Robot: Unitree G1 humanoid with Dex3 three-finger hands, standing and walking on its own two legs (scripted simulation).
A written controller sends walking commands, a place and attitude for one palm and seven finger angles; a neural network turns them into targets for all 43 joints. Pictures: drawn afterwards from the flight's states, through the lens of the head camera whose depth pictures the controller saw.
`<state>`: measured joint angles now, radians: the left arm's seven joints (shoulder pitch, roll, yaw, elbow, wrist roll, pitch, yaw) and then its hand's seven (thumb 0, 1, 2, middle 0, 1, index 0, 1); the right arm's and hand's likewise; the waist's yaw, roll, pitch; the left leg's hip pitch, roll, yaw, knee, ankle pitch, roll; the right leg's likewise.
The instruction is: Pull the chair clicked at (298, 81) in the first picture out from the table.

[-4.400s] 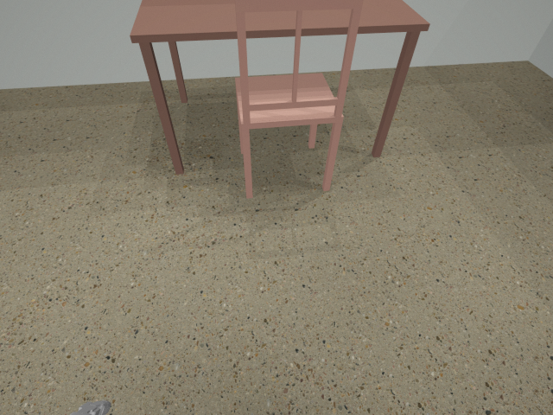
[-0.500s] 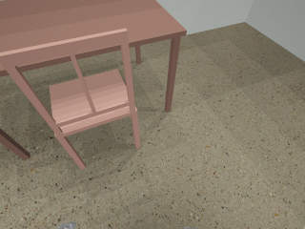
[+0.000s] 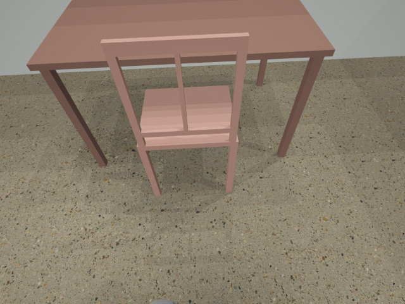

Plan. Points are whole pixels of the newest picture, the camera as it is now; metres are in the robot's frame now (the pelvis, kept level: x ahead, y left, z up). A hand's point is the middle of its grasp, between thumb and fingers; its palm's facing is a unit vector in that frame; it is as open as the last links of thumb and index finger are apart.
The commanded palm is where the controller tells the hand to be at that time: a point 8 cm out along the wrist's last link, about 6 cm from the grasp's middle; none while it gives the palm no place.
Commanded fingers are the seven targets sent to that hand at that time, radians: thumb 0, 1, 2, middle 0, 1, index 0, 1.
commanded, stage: take the last steps up to it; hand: left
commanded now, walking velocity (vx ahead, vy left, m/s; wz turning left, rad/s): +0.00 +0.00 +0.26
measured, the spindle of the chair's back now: (182, 96) +0.75 +0.15 -0.08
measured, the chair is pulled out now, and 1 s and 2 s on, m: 0.00 0.00 0.00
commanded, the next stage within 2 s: come to a stop and stand still in 1.12 s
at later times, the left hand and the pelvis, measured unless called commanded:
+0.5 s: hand out of the picture +0.07 +0.21 -0.17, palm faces +0.09 -0.98 -0.20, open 7.3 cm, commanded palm none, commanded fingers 0.00 0.90 0.90 -0.20 -0.30 -0.20 -0.30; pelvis +0.03 +0.03 +0.00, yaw +5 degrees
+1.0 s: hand out of the picture +0.09 +0.20 -0.19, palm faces +0.23 -0.96 -0.13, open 7.3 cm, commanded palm none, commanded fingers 0.00 0.90 0.90 -0.20 -0.30 -0.20 -0.30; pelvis +0.19 +0.07 -0.01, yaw +7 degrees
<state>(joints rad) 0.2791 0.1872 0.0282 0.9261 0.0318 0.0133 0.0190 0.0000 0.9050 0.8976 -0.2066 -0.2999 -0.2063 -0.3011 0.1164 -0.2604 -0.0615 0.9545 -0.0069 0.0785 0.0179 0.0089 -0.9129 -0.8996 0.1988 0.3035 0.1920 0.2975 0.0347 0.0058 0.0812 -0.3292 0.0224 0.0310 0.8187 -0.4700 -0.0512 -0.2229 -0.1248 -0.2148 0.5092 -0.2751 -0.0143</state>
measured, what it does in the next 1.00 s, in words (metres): walks ahead: left foot, then right foot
